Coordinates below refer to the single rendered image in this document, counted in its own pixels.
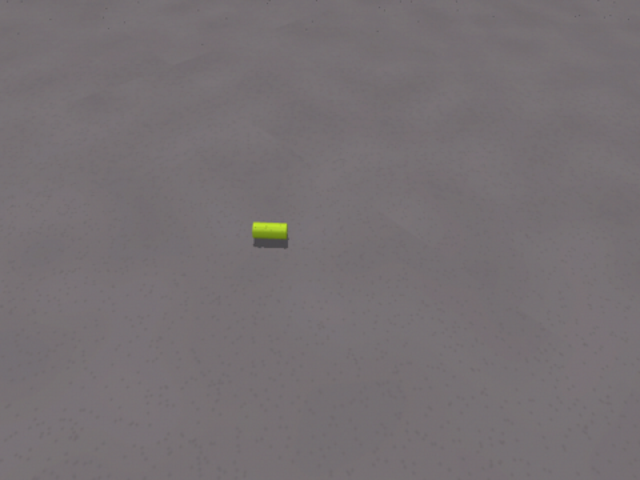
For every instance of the can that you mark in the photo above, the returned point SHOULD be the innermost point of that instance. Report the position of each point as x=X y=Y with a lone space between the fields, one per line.
x=269 y=230

